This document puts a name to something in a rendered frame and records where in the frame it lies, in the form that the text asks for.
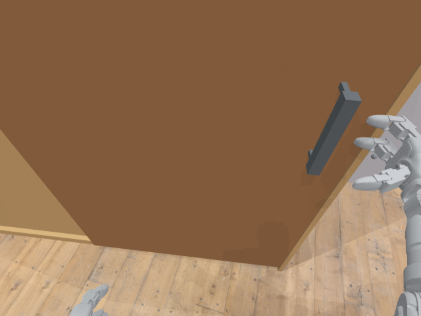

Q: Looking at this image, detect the wardrobe door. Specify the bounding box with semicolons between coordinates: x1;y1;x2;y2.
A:
0;130;86;236
0;0;421;267

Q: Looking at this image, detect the robot right upper arm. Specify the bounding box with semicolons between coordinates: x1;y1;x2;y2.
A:
394;291;421;316

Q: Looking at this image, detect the right robot hand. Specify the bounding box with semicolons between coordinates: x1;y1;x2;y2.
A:
352;115;421;194

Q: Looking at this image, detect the handle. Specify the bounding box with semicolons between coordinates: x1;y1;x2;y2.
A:
306;82;362;176

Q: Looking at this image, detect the robot right forearm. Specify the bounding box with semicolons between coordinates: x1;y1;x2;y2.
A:
401;178;421;293

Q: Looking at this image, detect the left robot hand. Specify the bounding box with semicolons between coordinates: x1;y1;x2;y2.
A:
69;284;109;316

